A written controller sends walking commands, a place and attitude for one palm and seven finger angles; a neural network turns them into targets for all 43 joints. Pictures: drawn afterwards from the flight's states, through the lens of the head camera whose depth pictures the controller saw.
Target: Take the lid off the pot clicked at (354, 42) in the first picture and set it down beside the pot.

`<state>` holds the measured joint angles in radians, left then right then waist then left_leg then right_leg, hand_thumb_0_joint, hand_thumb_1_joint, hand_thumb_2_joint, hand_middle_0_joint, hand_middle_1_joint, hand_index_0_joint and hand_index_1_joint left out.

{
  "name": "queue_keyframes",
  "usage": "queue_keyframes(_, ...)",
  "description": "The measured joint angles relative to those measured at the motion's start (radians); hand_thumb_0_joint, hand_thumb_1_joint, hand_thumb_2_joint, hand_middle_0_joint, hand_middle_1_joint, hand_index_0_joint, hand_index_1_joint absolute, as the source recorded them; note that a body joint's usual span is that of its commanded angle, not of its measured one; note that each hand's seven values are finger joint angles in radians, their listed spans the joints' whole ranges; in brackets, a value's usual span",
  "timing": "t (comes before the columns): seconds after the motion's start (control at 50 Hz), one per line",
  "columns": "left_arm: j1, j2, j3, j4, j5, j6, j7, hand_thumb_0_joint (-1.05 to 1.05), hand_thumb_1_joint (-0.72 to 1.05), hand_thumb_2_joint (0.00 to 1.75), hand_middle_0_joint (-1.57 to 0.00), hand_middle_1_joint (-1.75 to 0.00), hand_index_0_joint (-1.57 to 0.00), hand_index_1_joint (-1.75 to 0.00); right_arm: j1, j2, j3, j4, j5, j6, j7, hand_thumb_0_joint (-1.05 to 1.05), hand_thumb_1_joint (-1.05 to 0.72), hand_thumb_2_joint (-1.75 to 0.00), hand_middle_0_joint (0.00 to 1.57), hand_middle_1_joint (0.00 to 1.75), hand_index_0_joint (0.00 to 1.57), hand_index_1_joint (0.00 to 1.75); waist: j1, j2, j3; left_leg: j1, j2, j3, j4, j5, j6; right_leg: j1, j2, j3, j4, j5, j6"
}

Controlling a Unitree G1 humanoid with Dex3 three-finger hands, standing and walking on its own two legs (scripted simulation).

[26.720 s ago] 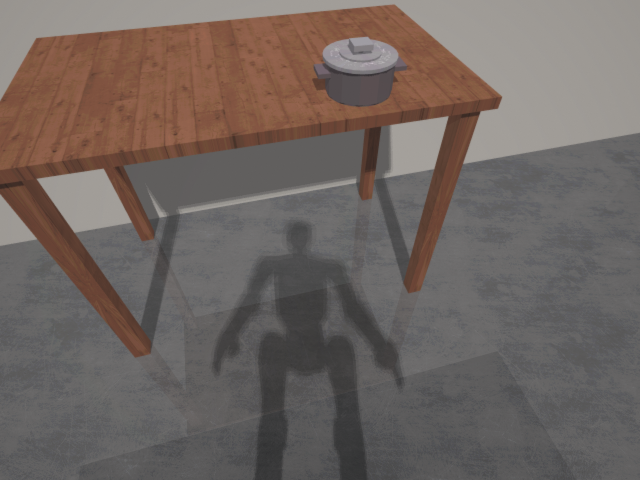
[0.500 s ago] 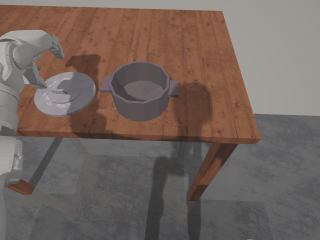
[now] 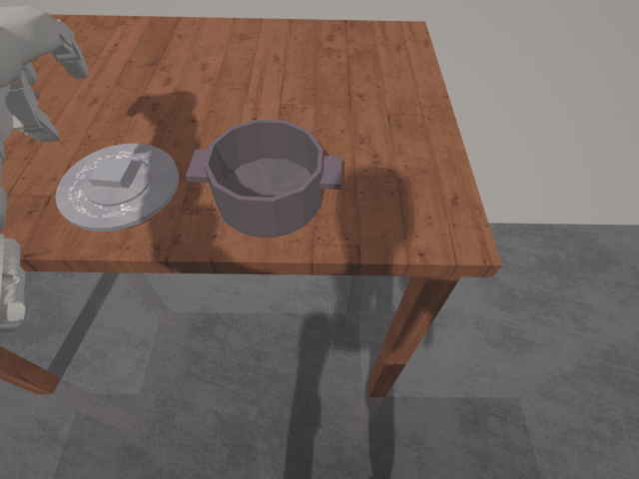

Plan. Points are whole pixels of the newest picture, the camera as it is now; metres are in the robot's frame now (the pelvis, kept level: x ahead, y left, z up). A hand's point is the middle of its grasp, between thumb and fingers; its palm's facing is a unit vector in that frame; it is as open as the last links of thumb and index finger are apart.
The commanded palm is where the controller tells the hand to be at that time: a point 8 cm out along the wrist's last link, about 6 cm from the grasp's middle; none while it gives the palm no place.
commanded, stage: raise the empty hand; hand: left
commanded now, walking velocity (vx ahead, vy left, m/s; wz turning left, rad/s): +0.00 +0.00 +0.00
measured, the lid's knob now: (112, 172) +0.51 +0.27 +0.08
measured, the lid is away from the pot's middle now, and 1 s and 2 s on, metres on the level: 0.22 0.22 0.22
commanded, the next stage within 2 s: draw the hand back to the body in 0.22 s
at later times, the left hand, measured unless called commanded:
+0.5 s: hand (12, 87) +0.47 +0.30 +0.23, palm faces -0.22 -0.02 -0.98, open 11.0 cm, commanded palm +0.44 +0.29 +0.30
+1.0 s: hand (45, 86) +0.42 +0.23 +0.27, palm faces +0.27 -0.85 -0.45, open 11.0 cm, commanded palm +0.36 +0.28 +0.29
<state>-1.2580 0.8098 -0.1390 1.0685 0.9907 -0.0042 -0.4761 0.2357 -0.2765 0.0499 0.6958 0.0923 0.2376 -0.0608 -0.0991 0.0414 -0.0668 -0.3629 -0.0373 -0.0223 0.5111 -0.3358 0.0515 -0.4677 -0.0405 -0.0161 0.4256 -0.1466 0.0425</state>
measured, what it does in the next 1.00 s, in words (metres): stands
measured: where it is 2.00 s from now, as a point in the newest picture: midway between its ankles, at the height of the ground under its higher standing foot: outside the picture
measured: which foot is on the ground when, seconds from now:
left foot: down 0.00-1.00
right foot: down 0.00-1.00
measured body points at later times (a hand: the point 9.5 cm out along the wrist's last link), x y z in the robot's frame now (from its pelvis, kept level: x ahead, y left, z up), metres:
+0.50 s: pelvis +0.01 +0.00 +0.00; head +0.06 -0.01 +0.45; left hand +0.48 +0.30 +0.29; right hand +0.09 -0.25 -0.13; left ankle -0.06 +0.09 -0.74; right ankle +0.03 -0.15 -0.74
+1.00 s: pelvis +0.01 -0.01 +0.01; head +0.04 +0.00 +0.45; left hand +0.40 +0.27 +0.29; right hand +0.16 -0.22 -0.10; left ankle -0.06 +0.09 -0.74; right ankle +0.03 -0.15 -0.74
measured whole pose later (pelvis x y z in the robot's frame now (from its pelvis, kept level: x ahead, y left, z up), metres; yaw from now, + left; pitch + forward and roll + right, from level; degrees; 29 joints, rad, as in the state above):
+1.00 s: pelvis +0.01 -0.01 +0.01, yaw +0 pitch +3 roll -1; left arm -0.72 0.55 0.21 0.40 0.09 -0.08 -0.09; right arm 0.21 -0.21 0.08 0.59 0.06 0.09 -0.05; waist 0.02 0.02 0.01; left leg -0.15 -0.03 -0.03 0.43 -0.33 0.04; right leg -0.27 -0.03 -0.03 0.39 -0.16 0.03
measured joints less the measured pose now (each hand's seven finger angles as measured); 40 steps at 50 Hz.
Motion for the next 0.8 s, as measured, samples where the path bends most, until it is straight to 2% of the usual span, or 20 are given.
queue_keyframes(0.28,-0.027,0.025,-0.011,-0.007,0.009,0.037,-0.018,0.0,-0.12,0.89,-0.49,-0.62,-0.49,-0.63,0.014,-0.004,-0.004,0.006,0.002,0.002,0.014,0.0,-0.9,-0.9,0.2,0.3,0.2,0.3,0.004,0.005,-0.009,0.013,0.001,-0.001,-0.015,0.001,0.001,0.012,0.001,-0.001,-0.014,0.0,0.0)
queue_keyframes(0.42,0.034,0.019,0.026,-0.087,-0.001,0.026,-0.019,0.0,-0.12,0.89,-0.49,-0.62,-0.49,-0.63,0.0,0.0,-0.004,-0.017,-0.004,0.002,0.023,0.0,-0.9,-0.9,0.2,0.3,0.2,0.3,0.011,0.008,-0.014,0.022,-0.001,-0.002,-0.021,0.002,0.001,0.02,-0.001,-0.002,-0.016,-0.003,0.001)
queue_keyframes(0.62,0.212,-0.004,0.055,-0.305,-0.052,0.044,-0.035,0.0,-0.12,0.89,-0.49,-0.62,-0.49,-0.63,-0.038,0.002,0.001,-0.059,-0.003,0.006,0.04,0.0,-0.9,-0.9,0.2,0.3,0.2,0.3,0.044,0.019,-0.005,0.064,-0.006,-0.01,-0.038,0.006,0.004,0.063,-0.007,-0.009,-0.025,-0.006,0.001)
queue_keyframes(0.8,0.319,-0.03,0.044,-0.461,-0.081,0.076,-0.038,0.0,-0.12,0.89,-0.49,-0.62,-0.49,-0.63,-0.078,0.002,0.006,-0.081,-0.003,-0.004,0.05,0.0,-0.9,-0.9,0.2,0.3,0.2,0.3,0.08,0.025,0.001,0.091,-0.014,-0.026,-0.049,0.015,0.004,0.094,-0.016,-0.024,-0.031,-0.007,-0.003)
